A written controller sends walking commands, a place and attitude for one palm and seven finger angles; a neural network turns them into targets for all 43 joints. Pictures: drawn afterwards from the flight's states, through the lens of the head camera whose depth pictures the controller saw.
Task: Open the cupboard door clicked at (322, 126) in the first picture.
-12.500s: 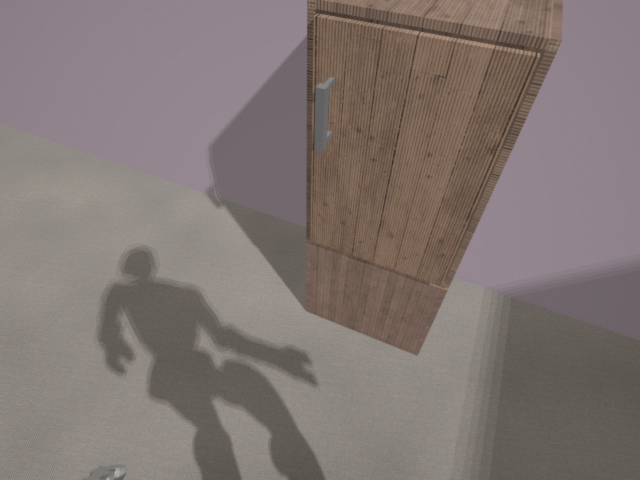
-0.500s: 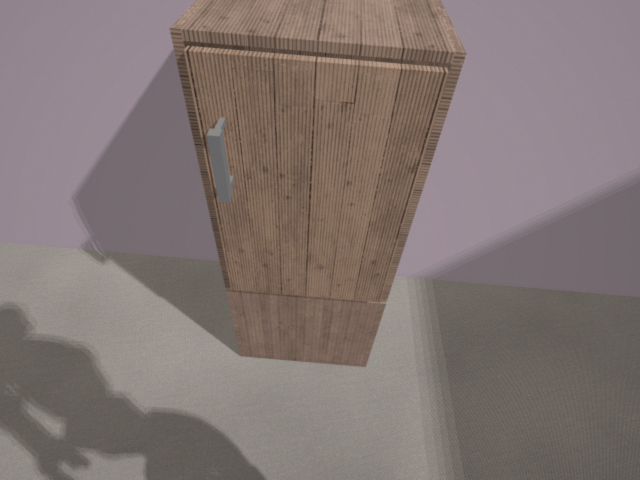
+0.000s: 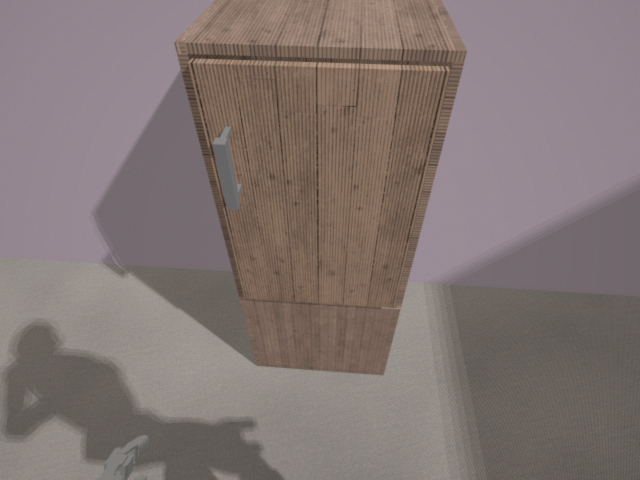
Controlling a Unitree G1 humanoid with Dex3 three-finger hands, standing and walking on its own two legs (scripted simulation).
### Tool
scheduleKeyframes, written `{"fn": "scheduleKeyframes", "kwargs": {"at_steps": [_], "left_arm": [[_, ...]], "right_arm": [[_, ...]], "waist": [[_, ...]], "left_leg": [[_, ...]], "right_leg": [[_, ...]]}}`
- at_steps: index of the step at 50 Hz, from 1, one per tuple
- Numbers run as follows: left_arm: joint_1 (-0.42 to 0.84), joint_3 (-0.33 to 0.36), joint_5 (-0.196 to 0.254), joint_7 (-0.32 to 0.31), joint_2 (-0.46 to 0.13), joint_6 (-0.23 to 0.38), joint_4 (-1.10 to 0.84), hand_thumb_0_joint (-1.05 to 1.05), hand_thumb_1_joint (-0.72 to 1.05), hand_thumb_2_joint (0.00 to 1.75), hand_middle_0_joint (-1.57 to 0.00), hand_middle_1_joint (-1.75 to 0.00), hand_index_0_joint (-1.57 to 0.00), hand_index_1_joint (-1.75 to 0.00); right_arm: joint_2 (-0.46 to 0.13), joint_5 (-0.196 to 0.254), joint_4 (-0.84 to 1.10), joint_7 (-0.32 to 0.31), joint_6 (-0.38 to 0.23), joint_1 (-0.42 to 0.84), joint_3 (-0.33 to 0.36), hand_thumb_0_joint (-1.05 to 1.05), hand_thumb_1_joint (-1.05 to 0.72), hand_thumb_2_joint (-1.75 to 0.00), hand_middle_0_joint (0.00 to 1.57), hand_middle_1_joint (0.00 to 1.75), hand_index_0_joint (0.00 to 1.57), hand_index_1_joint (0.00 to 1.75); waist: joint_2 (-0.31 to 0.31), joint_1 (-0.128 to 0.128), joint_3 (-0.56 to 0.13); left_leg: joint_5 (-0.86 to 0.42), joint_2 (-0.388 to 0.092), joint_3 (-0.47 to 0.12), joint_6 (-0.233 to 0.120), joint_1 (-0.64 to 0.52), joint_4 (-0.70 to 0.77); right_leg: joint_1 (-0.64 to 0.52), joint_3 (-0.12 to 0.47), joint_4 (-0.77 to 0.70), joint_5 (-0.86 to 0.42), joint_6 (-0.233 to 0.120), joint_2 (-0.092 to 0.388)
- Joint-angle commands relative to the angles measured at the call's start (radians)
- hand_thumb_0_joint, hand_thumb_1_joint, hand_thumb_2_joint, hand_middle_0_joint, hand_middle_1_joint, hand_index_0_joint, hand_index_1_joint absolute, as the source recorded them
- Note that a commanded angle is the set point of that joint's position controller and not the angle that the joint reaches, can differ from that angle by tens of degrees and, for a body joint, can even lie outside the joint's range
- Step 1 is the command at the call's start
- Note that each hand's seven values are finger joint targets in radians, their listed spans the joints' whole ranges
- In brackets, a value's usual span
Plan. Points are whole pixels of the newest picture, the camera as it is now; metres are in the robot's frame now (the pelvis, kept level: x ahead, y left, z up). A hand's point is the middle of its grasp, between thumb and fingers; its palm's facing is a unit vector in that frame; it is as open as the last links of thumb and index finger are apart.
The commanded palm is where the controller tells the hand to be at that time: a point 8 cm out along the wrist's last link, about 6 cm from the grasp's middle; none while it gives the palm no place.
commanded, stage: raise the hand with hooked fingers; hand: left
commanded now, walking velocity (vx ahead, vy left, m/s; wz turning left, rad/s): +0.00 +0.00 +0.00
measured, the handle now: (230, 169) +0.59 +0.18 +0.08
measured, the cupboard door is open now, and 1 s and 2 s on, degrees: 0 0 0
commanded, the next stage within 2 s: move the hooked fingers beside the handle in 1.94 s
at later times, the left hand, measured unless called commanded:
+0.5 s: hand (173, 439) +0.17 +0.17 +0.02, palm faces +0.05 -0.99 -0.10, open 10.0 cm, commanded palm +0.16 +0.23 +0.01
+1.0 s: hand (149, 378) +0.23 +0.21 +0.04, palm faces -0.06 -1.00 -0.05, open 12.9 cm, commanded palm +0.21 +0.28 +0.06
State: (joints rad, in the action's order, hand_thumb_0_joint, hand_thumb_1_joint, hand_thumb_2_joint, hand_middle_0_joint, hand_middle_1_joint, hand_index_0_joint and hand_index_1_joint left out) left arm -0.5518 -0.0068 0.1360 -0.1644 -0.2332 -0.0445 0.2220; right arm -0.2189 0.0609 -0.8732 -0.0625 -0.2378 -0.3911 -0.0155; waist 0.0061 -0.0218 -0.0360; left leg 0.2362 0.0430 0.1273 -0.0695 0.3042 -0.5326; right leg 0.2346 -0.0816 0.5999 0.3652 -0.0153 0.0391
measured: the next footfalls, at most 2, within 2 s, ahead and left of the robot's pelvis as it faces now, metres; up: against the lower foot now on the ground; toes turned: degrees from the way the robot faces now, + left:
none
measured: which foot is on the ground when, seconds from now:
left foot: down 0.00-1.00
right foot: down 0.00-1.00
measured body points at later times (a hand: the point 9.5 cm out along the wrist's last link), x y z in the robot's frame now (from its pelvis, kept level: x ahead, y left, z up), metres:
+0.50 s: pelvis -0.02 -0.05 -0.06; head +0.03 -0.04 +0.38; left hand +0.16 +0.23 +0.02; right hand +0.21 -0.26 -0.13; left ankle +0.03 +0.07 -0.73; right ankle -0.03 -0.11 -0.73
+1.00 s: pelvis -0.01 -0.01 -0.03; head +0.02 +0.00 +0.42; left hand +0.23 +0.27 +0.04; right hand +0.14 -0.28 -0.09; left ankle +0.03 +0.07 -0.73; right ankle -0.03 -0.10 -0.73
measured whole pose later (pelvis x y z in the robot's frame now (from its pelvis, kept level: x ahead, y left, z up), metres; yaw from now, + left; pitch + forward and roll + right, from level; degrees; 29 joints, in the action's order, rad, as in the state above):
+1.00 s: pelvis -0.01 -0.01 -0.03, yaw -1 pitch +7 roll -2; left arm -0.25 0.29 0.35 0.41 -0.35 0.30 0.12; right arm -0.29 0.06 -0.59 -0.08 -0.24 -0.28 0.00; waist 0.01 -0.01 -0.08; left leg 0.35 -0.03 0.07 -0.05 0.61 -0.84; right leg 0.49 -0.10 0.80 0.43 -0.04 -0.03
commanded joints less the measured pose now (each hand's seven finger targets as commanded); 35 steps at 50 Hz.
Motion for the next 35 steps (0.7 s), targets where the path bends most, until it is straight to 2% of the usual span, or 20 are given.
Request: {"fn": "scheduleKeyframes", "kwargs": {"at_steps": [1,2,3,4,5,6,8,10,11,14,17,20,21,24,25,27,29,30,32,35], "left_arm": [[0.21,-0.124,0.009,0.066,0.115,0.193,-0.335,0.0,0.69,0.81,-0.22,-0.43,-0.22,-0.43],[0.164,-0.101,0.014,0.098,0.145,0.235,-0.214,0.0,0.67,0.8,-0.22,-0.45,-0.22,-0.45],[0.083,-0.065,0.026,0.142,0.141,0.289,-0.112,0.0,0.64,0.79,-0.22,-0.47,-0.22,-0.47],[0.005,-0.015,0.051,0.199,0.119,0.352,-0.071,0.0,0.62,0.78,-0.22,-0.48,-0.22,-0.48],[-0.085,0.086,0.063,0.263,0.038,0.407,-0.014,0.0,0.6,0.77,-0.22,-0.5,-0.22,-0.5],[-0.109,0.122,0.088,0.333,0.018,0.464,-0.031,0.0,0.57,0.76,-0.22,-0.51,-0.22,-0.51],[-0.085,0.258,0.099,0.439,-0.101,0.547,-0.043,0.0,0.53,0.74,-0.23,-0.54,-0.23,-0.54],[-0.052,0.342,0.082,0.444,-0.203,0.546,-0.161,0.0,0.48,0.72,-0.23,-0.57,-0.23,-0.57],[-0.003,0.299,0.096,0.438,-0.171,0.539,-0.295,0.0,0.46,0.71,-0.23,-0.58,-0.23,-0.58],[0.105,0.314,0.134,0.389,-0.164,0.564,-0.526,0.0,0.39,0.68,-0.24,-0.63,-0.24,-0.63],[0.235,0.269,0.164,0.401,-0.141,0.648,-0.629,0.0,0.32,0.65,-0.24,-0.68,-0.24,-0.68],[0.374,0.16,0.197,0.503,-0.092,0.691,-0.533,0.0,0.25,0.62,-0.25,-0.72,-0.25,-0.72],[0.389,0.169,0.2,0.539,-0.121,0.684,-0.483,0.0,0.22,0.61,-0.25,-0.74,-0.25,-0.74],[0.355,0.21,0.2,0.636,-0.184,0.559,-0.303,0.0,0.15,0.58,-0.25,-0.78,-0.25,-0.78],[0.334,0.27,0.209,0.657,-0.235,0.496,-0.23,0.0,0.13,0.57,-0.25,-0.8,-0.25,-0.8],[0.291,0.372,0.223,0.672,-0.302,0.389,-0.234,0.0,0.08,0.55,-0.26,-0.82,-0.26,-0.82],[0.258,0.472,0.262,0.646,-0.339,0.331,-0.275,0.0,0.04,0.53,-0.26,-0.86,-0.26,-0.86],[0.241,0.53,0.284,0.624,-0.358,0.324,-0.279,0.0,0.01,0.52,-0.26,-0.87,-0.26,-0.87],[0.209,0.534,0.306,0.566,-0.304,0.364,-0.369,0.0,-0.03,0.5,-0.27,-0.9,-0.27,-0.9],[0.22,0.469,0.285,0.514,-0.233,0.427,-0.388,0.0,-0.1,0.47,-0.27,-0.94,-0.27,-0.94]], "right_arm": [[-0.18,-0.018,0.261,-0.009,-0.12,0.147,0.045,0.0,-0.9,-0.9,0.2,0.3,0.2,0.3],[-0.18,-0.031,0.271,-0.006,-0.112,0.158,0.061,0.0,-0.9,-0.9,0.2,0.3,0.2,0.3],[-0.183,-0.038,0.289,0.003,-0.104,0.182,0.071,0.0,-0.9,-0.9,0.2,0.3,0.2,0.3],[-0.179,-0.041,0.311,0.013,-0.098,0.2,0.078,0.0,-0.9,-0.9,0.2,0.3,0.2,0.3],[-0.175,-0.033,0.324,0.031,-0.084,0.204,0.091,0.0,-0.9,-0.9,0.2,0.3,0.2,0.3],[-0.178,-0.042,0.36,0.047,-0.069,0.232,0.093,0.0,-0.9,-0.9,0.2,0.3,0.2,0.3],[-0.181,-0.045,0.427,0.063,-0.038,0.271,0.108,0.0,-0.9,-0.9,0.2,0.3,0.2,0.3],[-0.163,-0.044,0.47,0.065,0.005,0.279,0.108,0.0,-0.9,-0.9,0.2,0.3,0.2,0.3],[-0.153,-0.043,0.516,0.064,0.025,0.297,0.1,0.0,-0.9,-0.9,0.2,0.3,0.2,0.3],[-0.117,-0.041,0.538,0.055,0.045,0.255,0.097,0.0,-0.9,-0.9,0.2,0.3,0.2,0.3],[-0.115,-0.046,0.494,0.032,0.033,0.208,0.082,0.0,-0.9,-0.9,0.2,0.3,0.2,0.3],[-0.146,-0.036,0.444,0.014,-0.005,0.198,0.053,0.0,-0.9,-0.9,0.2,0.3,0.2,0.3],[-0.158,-0.029,0.426,0.006,-0.019,0.194,0.055,0.0,-0.9,-0.9,0.2,0.3,0.2,0.3],[-0.189,-0.011,0.418,-0.013,-0.034,0.187,0.058,0.0,-0.9,-0.9,0.2,0.3,0.2,0.3],[-0.196,-0.002,0.418,-0.017,-0.032,0.192,0.056,0.0,-0.9,-0.9,0.2,0.3,0.2,0.3],[-0.192,0.003,0.448,-0.02,-0.02,0.211,0.057,0.0,-0.9,-0.9,0.2,0.3,0.2,0.3],[-0.175,-0.003,0.472,-0.022,-0.004,0.233,0.051,0.0,-0.9,-0.9,0.2,0.3,0.2,0.3],[-0.164,-0.01,0.475,-0.017,0.003,0.235,0.048,0.0,-0.9,-0.9,0.2,0.3,0.2,0.3],[-0.133,-0.012,0.481,-0.011,-0.003,0.228,0.047,0.0,-0.9,-0.9,0.2,0.3,0.2,0.3],[-0.136,-0.016,0.462,-0.001,-0.015,0.216,0.054,0.0,-0.9,-0.9,0.2,0.3,0.2,0.3]], "waist": [[-0.181,-0.073,0.068],[-0.297,-0.063,0.112],[-0.378,-0.031,0.118],[-0.418,0.006,0.096],[-0.353,0.062,0.067],[-0.3,0.08,0.008],[-0.137,0.094,-0.094],[0.09,0.14,-0.174],[0.153,0.133,-0.218],[0.227,0.085,-0.321],[0.166,-0.01,-0.268],[0.082,-0.099,-0.149],[0.039,-0.104,-0.146],[-0.047,-0.079,-0.171],[-0.044,-0.048,-0.177],[-0.074,0.01,-0.277],[-0.077,0.061,-0.354],[-0.074,0.09,-0.38],[-0.021,0.098,-0.38],[-0.031,0.069,-0.275]], "left_leg": [[0.194,-0.082,-0.234,0.05,0.039,0.033],[0.186,-0.081,-0.228,0.052,0.094,-0.02],[0.175,-0.073,-0.206,0.057,0.174,-0.078],[0.145,-0.062,-0.181,0.06,0.237,-0.13],[0.102,-0.049,-0.158,0.071,0.268,-0.158],[0.057,-0.034,-0.136,0.079,0.284,-0.197],[-0.008,-0.016,-0.108,0.082,0.313,-0.281],[-0.053,-0.013,-0.083,0.074,0.314,-0.303],[-0.068,-0.016,-0.079,0.067,0.284,-0.301],[-0.128,-0.043,-0.101,0.048,0.202,-0.343],[-0.079,-0.062,-0.146,0.037,0.25,-0.406],[0.012,-0.071,-0.176,0.03,0.335,-0.479],[0.044,-0.073,-0.176,0.028,0.362,-0.488],[0.069,-0.063,-0.17,0.017,0.408,-0.471],[0.049,-0.058,-0.168,0.017,0.401,-0.457],[-0.002,-0.049,-0.159,0.017,0.375,-0.413],[-0.062,-0.048,-0.163,0.027,0.349,-0.382],[-0.096,-0.047,-0.167,0.034,0.333,-0.368],[-0.144,-0.05,-0.157,0.039,0.264,-0.319],[-0.14,-0.052,-0.15,0.039,0.235,-0.288]], "right_leg": [[0.282,-0.001,-0.075,0.061,-0.007,-0.041],[0.358,-0.017,-0.048,0.098,-0.002,-0.047],[0.411,-0.023,-0.019,0.153,-0.002,-0.048],[0.429,-0.012,0.006,0.169,-0.004,-0.045],[0.404,0.011,0.037,0.133,-0.018,-0.04],[0.369,0.022,0.081,0.06,-0.026,-0.034],[0.315,0.055,0.167,-0.099,-0.033,-0.02],[0.282,0.084,0.223,-0.175,-0.041,-0.02],[0.27,0.087,0.236,-0.195,-0.042,-0.026],[0.296,0.098,0.234,-0.263,-0.025,-0.041],[0.386,0.136,0.21,-0.224,0.001,-0.045],[0.491,0.181,0.178,-0.137,0.033,-0.038],[0.491,0.195,0.161,-0.094,0.04,-0.032],[0.426,0.25,0.098,-0.045,0.074,-0.008],[0.388,0.261,0.091,-0.069,0.082,-0.004],[0.251,0.269,0.081,-0.161,0.096,0.023],[0.128,0.273,0.096,-0.319,0.117,0.046],[0.073,0.256,0.121,-0.419,0.116,0.041],[0.07,0.195,0.133,-0.52,0.099,0.025],[0.168,0.155,0.119,-0.448,0.081,-0.007]]}}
